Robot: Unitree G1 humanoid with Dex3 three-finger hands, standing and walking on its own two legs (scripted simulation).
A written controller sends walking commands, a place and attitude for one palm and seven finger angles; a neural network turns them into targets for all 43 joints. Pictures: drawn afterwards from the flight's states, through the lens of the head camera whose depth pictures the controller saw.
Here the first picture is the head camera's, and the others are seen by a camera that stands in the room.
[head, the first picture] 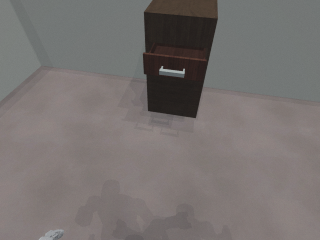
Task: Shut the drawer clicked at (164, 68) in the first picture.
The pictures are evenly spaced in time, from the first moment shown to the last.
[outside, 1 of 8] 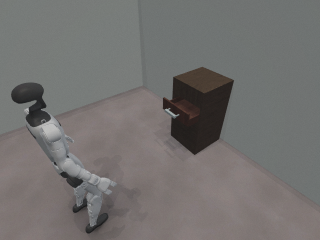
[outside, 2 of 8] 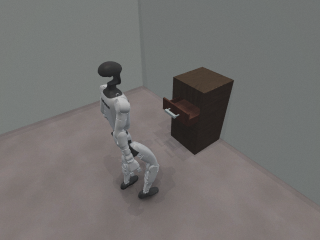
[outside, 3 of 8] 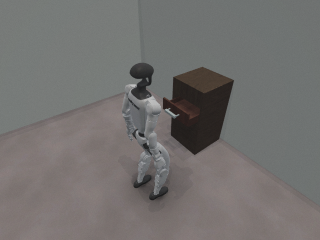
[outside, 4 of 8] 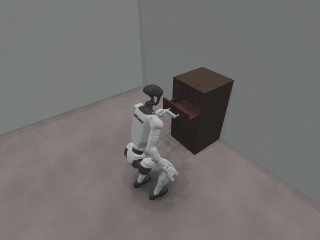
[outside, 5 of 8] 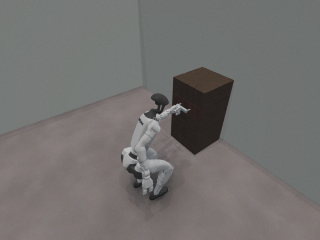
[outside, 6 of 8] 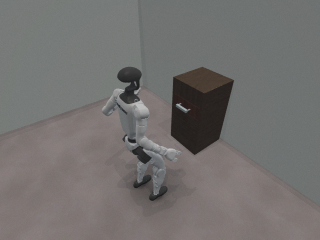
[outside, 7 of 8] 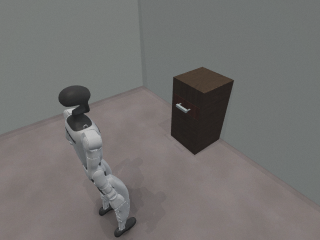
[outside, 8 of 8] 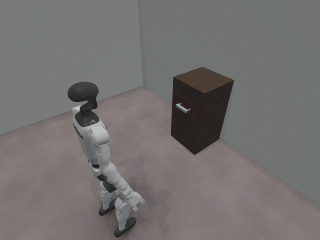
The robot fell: no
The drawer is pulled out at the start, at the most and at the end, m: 0.16 0.16 0.00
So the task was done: yes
